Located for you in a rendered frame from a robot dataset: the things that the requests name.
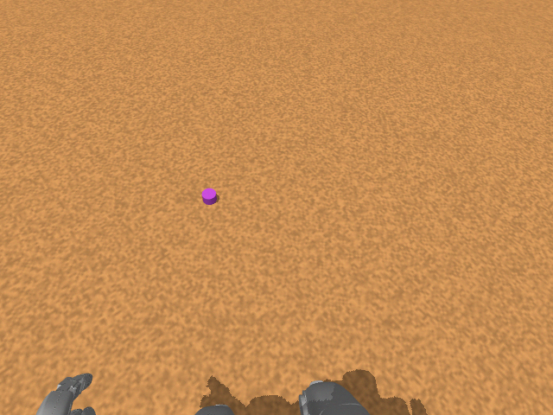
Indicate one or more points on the left robot hand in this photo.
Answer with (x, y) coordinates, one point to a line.
(60, 402)

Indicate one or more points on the tin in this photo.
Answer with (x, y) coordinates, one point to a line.
(209, 196)

